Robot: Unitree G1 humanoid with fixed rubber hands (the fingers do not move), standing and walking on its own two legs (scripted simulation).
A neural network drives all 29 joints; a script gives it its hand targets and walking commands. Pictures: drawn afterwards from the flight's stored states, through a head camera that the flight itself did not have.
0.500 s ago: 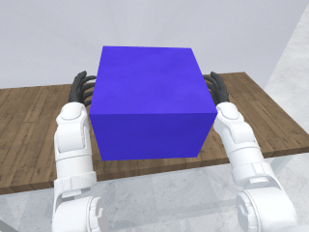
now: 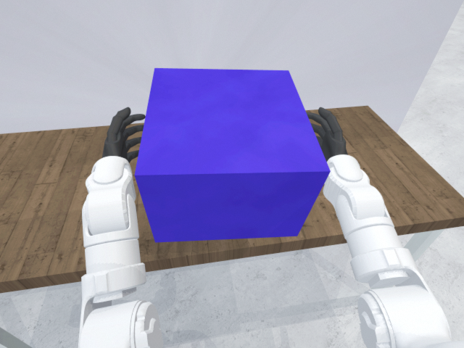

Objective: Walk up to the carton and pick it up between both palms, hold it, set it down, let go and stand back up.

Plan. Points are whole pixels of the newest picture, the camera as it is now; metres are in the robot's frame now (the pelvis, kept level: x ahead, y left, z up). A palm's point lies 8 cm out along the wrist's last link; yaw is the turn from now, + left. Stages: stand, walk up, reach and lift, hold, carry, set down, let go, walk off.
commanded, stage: hold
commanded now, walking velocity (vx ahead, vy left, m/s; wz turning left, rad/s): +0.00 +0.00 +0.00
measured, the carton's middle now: (225, 151) +0.42 +0.01 +0.15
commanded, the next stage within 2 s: none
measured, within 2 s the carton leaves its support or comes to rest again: neither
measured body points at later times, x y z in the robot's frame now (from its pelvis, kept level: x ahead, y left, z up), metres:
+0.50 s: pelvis +0.00 +0.00 +0.00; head -0.04 +0.02 +0.45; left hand +0.37 +0.19 +0.20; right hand +0.38 -0.17 +0.18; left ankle +0.01 +0.12 -0.75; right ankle +0.03 -0.12 -0.75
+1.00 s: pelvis +0.00 +0.00 +0.00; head -0.04 +0.02 +0.45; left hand +0.38 +0.18 +0.20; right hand +0.38 -0.18 +0.18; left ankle +0.01 +0.12 -0.75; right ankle +0.03 -0.12 -0.75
